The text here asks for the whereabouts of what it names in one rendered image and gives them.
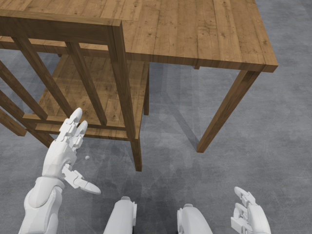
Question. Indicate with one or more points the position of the robot thigh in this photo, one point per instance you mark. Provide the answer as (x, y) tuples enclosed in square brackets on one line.
[(191, 221), (122, 219)]

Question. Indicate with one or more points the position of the chair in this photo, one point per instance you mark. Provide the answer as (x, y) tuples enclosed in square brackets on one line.
[(112, 92)]

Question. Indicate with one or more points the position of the robot right thigh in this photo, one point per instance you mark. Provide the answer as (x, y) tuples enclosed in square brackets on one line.
[(191, 221)]

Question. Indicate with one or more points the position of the robot right hand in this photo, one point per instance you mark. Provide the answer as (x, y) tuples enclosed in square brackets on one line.
[(254, 219)]

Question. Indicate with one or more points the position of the robot left forearm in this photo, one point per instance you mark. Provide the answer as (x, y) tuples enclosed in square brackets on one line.
[(41, 205)]

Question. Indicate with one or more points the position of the robot left thigh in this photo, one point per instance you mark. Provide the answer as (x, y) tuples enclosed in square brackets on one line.
[(122, 219)]

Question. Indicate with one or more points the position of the table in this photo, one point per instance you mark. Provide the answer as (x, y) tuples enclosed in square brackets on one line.
[(227, 34)]

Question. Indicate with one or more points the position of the robot left hand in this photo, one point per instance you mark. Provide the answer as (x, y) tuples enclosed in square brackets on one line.
[(63, 149)]

